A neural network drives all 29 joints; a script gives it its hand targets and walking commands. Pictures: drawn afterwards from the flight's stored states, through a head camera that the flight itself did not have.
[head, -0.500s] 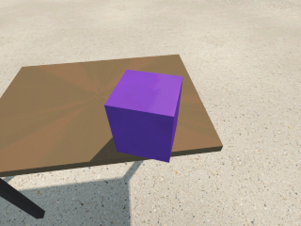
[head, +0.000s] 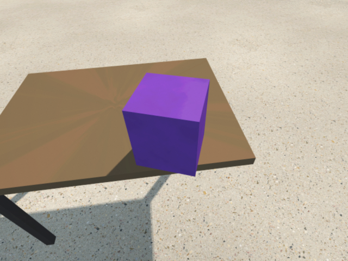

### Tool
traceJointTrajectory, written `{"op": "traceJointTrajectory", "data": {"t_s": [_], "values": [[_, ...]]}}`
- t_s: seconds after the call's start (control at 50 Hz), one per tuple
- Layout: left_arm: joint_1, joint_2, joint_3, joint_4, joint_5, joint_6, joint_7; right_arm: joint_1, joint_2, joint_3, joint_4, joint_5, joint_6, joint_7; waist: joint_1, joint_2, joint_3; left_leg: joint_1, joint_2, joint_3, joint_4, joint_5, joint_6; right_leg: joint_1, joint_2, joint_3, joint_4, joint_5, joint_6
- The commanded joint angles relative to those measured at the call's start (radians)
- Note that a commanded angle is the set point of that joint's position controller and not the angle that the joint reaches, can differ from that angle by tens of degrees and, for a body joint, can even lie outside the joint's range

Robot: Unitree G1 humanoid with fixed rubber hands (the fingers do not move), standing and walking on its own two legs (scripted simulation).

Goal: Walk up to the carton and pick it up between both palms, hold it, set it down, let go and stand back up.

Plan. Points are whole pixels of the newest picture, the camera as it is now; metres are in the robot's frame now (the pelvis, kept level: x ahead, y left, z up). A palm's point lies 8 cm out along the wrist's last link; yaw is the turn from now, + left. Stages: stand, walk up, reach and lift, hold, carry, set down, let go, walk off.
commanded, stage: stand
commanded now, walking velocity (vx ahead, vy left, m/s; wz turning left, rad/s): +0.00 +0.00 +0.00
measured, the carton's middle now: (170, 124) +0.54 +0.02 -0.01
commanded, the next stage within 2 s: none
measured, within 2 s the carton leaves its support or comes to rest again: neither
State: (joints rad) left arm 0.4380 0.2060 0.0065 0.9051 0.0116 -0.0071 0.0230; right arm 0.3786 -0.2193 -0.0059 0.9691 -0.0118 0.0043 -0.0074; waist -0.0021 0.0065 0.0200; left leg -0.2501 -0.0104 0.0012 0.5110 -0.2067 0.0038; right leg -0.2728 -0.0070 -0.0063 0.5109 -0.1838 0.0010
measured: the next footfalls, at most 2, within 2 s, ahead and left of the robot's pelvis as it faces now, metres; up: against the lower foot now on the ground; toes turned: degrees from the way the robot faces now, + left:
none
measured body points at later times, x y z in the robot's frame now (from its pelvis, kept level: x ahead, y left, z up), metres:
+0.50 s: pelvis +0.02 +0.00 +0.00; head +0.01 -0.01 +0.45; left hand +0.01 +0.24 -0.15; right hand +0.02 -0.25 -0.15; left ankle +0.05 +0.12 -0.73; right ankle +0.06 -0.12 -0.73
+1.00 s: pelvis +0.05 -0.01 +0.00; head +0.05 -0.01 +0.45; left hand +0.06 +0.23 -0.15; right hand +0.07 -0.24 -0.15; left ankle +0.05 +0.12 -0.73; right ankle +0.06 -0.12 -0.73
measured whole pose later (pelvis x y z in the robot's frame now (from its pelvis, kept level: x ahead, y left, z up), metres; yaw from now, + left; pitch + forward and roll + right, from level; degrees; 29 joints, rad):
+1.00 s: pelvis +0.05 -0.01 +0.00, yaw +0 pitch -2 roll +0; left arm 0.34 0.18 0.01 0.98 0.00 -0.01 0.04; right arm 0.31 -0.18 0.00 1.01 0.00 0.00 -0.04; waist 0.00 0.00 0.02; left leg -0.18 -0.01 -0.03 0.48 -0.26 -0.01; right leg -0.20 0.02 0.01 0.47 -0.24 -0.01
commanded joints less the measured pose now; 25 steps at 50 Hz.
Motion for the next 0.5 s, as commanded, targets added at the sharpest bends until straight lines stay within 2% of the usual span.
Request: {"op": "traceJointTrajectory", "data": {"t_s": [0.0,0.22,0.48], "values": [[0.055,0.141,0.043,-0.051,0.0,-0.018,0.01,0.048,-0.135,-0.041,-0.059,0.0,-0.018,-0.01,-0.002,-0.018,0.117,-0.113,0.069,-0.134,-0.174,-0.325,0.009,-0.076,-0.073,0.135,-0.182,-0.351,-0.002],[0.055,0.128,0.051,-0.033,0.0,-0.014,0.012,0.053,-0.125,-0.048,-0.05,0.002,-0.014,-0.016,0.002,-0.005,0.123,-0.136,0.072,-0.155,-0.179,-0.321,0.011,-0.068,-0.065,0.142,-0.167,-0.32,-0.005],[0.029,0.115,0.05,-0.019,-0.004,-0.02,0.017,0.042,-0.107,-0.047,-0.041,0.005,-0.021,-0.023,-0.001,-0.016,0.086,-0.07,0.076,-0.145,-0.148,-0.168,0.011,-0.035,-0.072,0.146,-0.165,-0.199,-0.01]]}}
